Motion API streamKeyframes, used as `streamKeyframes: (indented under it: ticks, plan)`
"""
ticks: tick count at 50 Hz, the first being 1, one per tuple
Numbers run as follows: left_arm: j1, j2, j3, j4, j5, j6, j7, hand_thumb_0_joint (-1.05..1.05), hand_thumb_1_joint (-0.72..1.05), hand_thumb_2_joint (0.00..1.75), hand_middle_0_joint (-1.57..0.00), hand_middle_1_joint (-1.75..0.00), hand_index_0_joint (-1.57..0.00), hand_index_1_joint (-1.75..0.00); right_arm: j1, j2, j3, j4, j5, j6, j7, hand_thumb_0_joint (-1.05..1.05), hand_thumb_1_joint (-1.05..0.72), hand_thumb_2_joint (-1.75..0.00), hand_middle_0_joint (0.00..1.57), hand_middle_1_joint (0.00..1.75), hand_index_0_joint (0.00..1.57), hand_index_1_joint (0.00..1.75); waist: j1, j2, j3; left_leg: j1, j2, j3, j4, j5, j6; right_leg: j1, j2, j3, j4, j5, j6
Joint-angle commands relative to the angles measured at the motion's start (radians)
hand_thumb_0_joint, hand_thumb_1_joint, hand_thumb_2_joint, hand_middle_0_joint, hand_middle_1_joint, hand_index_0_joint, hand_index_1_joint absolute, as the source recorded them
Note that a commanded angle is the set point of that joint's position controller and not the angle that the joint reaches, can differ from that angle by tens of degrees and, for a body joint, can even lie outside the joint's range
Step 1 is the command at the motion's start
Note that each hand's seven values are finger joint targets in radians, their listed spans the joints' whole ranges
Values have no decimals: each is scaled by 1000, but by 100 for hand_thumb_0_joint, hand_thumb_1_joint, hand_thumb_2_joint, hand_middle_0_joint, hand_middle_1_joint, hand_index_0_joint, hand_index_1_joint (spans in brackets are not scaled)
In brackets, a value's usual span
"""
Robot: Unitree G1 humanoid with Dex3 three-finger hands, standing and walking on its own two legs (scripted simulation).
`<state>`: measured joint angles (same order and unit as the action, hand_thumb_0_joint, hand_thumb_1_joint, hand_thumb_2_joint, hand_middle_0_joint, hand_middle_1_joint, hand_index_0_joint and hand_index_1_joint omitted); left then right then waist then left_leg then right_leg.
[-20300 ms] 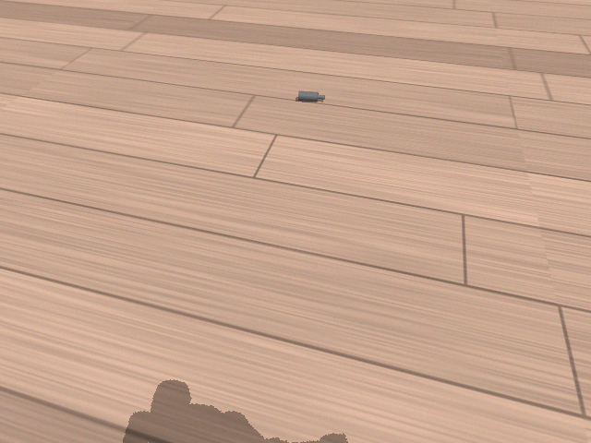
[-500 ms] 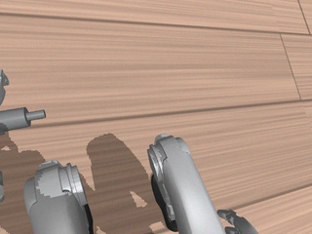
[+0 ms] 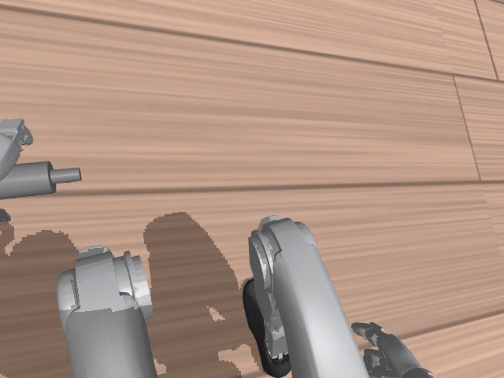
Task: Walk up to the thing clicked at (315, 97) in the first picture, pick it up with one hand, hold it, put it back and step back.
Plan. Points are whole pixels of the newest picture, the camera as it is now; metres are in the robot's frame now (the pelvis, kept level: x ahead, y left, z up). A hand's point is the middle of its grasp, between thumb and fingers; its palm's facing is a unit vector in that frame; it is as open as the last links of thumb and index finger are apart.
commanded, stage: rest palm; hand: left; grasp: from above
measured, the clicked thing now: (27, 179) +0.46 +0.32 -0.29
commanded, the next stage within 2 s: close in 1.50 s
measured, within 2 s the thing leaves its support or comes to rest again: neither
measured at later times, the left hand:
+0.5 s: hand (15, 180) +0.45 +0.32 -0.25, palm faces -0.47 -0.11 -0.88, open 14.0 cm
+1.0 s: hand (15, 191) +0.43 +0.32 -0.27, palm faces -0.48 -0.12 -0.87, open 14.2 cm
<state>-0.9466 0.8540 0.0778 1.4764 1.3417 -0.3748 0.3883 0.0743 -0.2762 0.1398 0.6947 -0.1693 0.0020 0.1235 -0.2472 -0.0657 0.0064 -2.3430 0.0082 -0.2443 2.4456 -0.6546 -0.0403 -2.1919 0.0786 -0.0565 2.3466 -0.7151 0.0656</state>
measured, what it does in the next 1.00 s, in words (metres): stands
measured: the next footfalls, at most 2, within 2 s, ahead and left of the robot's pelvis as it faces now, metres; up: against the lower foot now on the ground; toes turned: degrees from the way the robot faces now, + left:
none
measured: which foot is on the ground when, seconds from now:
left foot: down 0.00-1.00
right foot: down 0.00-1.00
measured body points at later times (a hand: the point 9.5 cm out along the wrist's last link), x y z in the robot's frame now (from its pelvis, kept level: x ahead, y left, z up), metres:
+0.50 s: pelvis +0.01 +0.00 -0.02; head +0.27 +0.12 +0.32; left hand +0.47 +0.32 -0.20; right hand +0.06 -0.25 -0.10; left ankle +0.08 +0.14 -0.29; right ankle +0.10 -0.14 -0.29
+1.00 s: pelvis +0.01 +0.00 -0.03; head +0.27 +0.13 +0.32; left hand +0.45 +0.33 -0.22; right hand +0.09 -0.26 -0.10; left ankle +0.08 +0.14 -0.29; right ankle +0.10 -0.14 -0.29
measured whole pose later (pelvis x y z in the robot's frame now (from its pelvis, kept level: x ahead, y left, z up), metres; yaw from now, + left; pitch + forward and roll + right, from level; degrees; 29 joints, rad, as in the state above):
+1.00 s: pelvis +0.01 +0.00 -0.03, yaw -4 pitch +27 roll -14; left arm -0.94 1.00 0.13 1.67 1.37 -0.37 0.58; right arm 0.02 -0.29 0.26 0.71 -0.30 -0.13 0.19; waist -0.32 -0.15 0.12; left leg -2.36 0.02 -0.31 2.57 -0.71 -0.05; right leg -2.21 0.10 -0.10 2.42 -0.72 0.08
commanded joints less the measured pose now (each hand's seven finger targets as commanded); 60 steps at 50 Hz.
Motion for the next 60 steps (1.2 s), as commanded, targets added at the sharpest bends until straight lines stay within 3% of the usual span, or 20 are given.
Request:
streamKeyframes:
  ticks: [1,6,7,11,13,15,17,19,24,25,26,28,29,36,43,46,50,52,53,60]
  plan:
    - [-346,275,55,-54,16,2,103,0,-52,98,-7,-101,-8,-101,187,-268,-72,14,-22,-10,-6,0,-90,-90,20,30,20,30,-40,390,-591,561,12,140,-222,135,48,171,8,-162,-180,223,-88]
    - [-339,267,23,64,47,22,166,0,-50,99,-9,-103,-9,-102,166,-272,-56,26,-46,-42,-8,0,-90,-90,20,30,20,30,-60,395,-545,519,12,142,-208,70,46,143,12,-158,-181,175,-89]
    - [-365,268,19,52,43,26,172,0,-49,99,-9,-105,-10,-103,172,-276,-52,28,-51,-53,-5,0,-90,-90,20,30,20,30,-74,406,-547,518,13,139,-204,66,46,141,15,-161,-179,175,-87]
    - [-396,322,37,25,29,45,196,0,-50,100,-8,-104,-9,-103,174,-294,-40,27,-67,-82,1,0,-90,-90,20,30,20,30,-76,433,-603,545,17,130,-186,87,44,170,17,-172,-165,199,-82]
    - [-362,294,14,74,24,60,193,0,-49,98,-8,-104,-9,-102,170,-292,-28,32,-74,-97,10,0,-91,-90,20,30,20,30,-88,422,-578,530,18,130,-168,90,46,167,17,-172,-152,209,-81]
    - [-367,346,44,41,6,59,199,0,-51,99,-7,-103,-8,-102,174,-300,-25,34,-75,-107,11,0,-91,-90,20,30,20,30,-73,440,-611,541,21,126,-167,110,43,196,21,-174,-153,227,-80]
    - [-338,330,36,62,1,65,192,0,-51,97,-7,-102,-8,-101,175,-304,-16,28,-84,-120,23,0,-90,-90,20,30,20,30,-88,435,-585,542,24,121,-157,118,43,198,23,-182,-138,239,-78]
    - [-311,373,63,73,4,66,198,0,-52,98,-7,-101,-8,-100,162,-313,-8,12,-89,-125,28,0,-90,-90,20,30,20,30,-81,441,-591,539,26,116,-153,138,42,213,27,-187,-130,257,-80]
    - [-238,401,103,61,-7,68,198,0,-53,100,-7,-99,-7,-100,150,-318,-1,7,-95,-133,43,0,-90,-90,20,30,20,30,-59,463,-577,536,30,115,-151,181,37,246,33,-190,-122,290,-80]
    - [-234,399,98,79,-4,70,196,0,-54,100,-7,-100,-7,-100,155,-317,1,4,-100,-135,48,0,-91,-90,20,30,20,30,-74,456,-555,524,31,116,-145,180,39,244,32,-192,-115,294,-80]
    - [-209,414,119,55,-7,72,197,0,-54,100,-7,-99,-7,-99,155,-321,-2,6,-100,-132,49,0,-90,-90,20,30,20,30,-54,458,-588,544,34,116,-146,209,40,269,37,-187,-126,318,-76]
    - [-197,412,129,59,-11,73,200,0,-54,100,-7,-98,-6,-98,169,-322,-2,11,-103,-128,54,0,-90,-90,20,30,20,30,-63,457,-597,556,37,109,-135,250,40,277,38,-191,-114,352,-74]
    - [-210,389,107,62,-15,70,197,0,-55,101,-7,-98,-6,-98,162,-326,1,5,-107,-129,57,0,-90,-90,20,30,20,30,-79,454,-580,541,38,106,-130,250,41,273,35,-195,-114,355,-73]
    - [-235,389,98,59,-23,42,185,0,-55,101,-7,-97,-6,-98,169,-331,6,11,-116,-127,62,0,-90,-90,20,30,20,30,-107,420,-520,511,41,97,-123,181,45,262,32,-204,-127,308,-68]
    - [-256,394,78,55,-16,1,200,0,-54,101,-7,-99,-6,-100,130,-324,25,19,-119,-123,59,0,-90,-90,20,30,20,30,-103,445,-540,534,44,87,-126,168,39,262,36,-214,-123,293,-71]
    - [-232,382,62,85,6,0,222,0,-54,100,-7,-99,-6,-99,115,-321,33,13,-131,-122,61,0,-90,-90,20,30,20,30,-101,443,-510,516,44,93,-124,150,38,259,37,-211,-119,281,-72]
    - [-239,390,66,92,23,13,261,0,-55,102,-7,-98,-6,-99,100,-342,28,12,-133,-127,59,0,-90,-90,20,30,20,30,-93,449,-533,528,45,92,-122,169,38,258,42,-212,-119,300,-74]
    - [-256,370,56,65,9,21,284,0,-54,100,-7,-98,-6,-99,97,-343,30,27,-135,-129,60,0,-90,-90,20,30,20,30,-95,434,-530,506,43,91,-124,156,38,256,43,-215,-125,287,-72]
    - [-219,357,40,137,21,35,288,0,-53,100,-7,-99,-6,-99,90,-337,34,24,-134,-134,63,0,-90,-90,20,30,20,30,-97,443,-493,487,43,95,-123,139,38,237,44,-208,-115,278,-77]
    - [-250,367,25,138,6,88,297,0,-54,99,-7,-98,-6,-99,86,-355,35,11,-131,-175,78,0,-90,-90,20,30,20,30,-106,435,-488,490,44,89,-117,123,39,225,44,-210,-107,268,-72]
